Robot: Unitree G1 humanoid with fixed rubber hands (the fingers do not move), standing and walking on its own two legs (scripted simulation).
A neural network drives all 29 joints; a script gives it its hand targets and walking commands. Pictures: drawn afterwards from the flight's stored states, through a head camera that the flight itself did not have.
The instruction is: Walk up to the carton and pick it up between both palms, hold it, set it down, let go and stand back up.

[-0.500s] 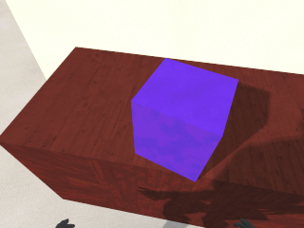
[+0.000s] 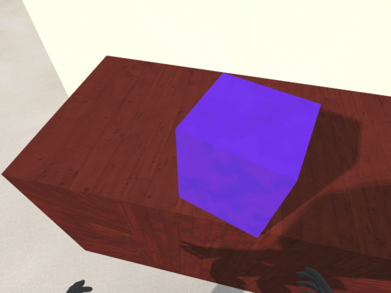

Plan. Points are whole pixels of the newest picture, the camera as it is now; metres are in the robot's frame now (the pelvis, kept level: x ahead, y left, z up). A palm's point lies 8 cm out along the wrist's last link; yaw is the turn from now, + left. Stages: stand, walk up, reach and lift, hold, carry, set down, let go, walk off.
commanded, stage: walk up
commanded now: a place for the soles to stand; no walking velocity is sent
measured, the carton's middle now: (240, 156) +0.38 -0.09 +0.05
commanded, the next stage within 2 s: reach and lift in 1.24 s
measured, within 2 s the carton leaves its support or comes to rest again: neither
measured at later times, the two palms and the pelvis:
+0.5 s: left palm out of the picture +0.06 +0.26 -0.09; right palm (325, 290) +0.14 -0.25 -0.08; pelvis +0.00 -0.01 +0.01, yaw +1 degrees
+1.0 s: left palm out of the picture +0.06 +0.25 -0.09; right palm out of the picture +0.10 -0.27 -0.08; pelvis -0.01 -0.01 +0.01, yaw -2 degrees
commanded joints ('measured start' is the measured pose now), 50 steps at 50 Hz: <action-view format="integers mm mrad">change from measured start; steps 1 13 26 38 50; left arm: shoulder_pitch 103 35 90 89 77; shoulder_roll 102 96 110 110 93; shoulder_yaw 24 17 32 38 40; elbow -57 -77 -72 -69 -68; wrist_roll -9 -22 -15 -13 -24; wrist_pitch -65 -46 -66 -61 -60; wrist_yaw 12 2 6 5 3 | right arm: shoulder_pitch -84 -41 -117 -120 -95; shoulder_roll -207 -195 -142 -137 -148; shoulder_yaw -52 -55 -33 -29 -32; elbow -88 -59 -35 -40 -17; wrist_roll -5 0 1 1 -6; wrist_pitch -7 -12 -9 -15 -18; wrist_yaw -18 6 10 5 4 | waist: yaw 50 -5 3 0 0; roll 179 -4 32 81 32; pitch -72 -36 -25 9 -16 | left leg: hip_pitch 8 47 -4 -22 22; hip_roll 179 196 143 153 162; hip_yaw -220 -131 -7 2 39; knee -159 -203 -190 -202 -216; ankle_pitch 564 355 294 266 212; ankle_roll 102 76 37 34 20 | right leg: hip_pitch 84 2 50 34 -4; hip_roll -12 -9 -36 -29 -25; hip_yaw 111 121 180 209 243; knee -247 -173 -259 -240 -287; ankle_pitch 258 289 292 333 269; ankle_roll -40 -51 -69 -85 -78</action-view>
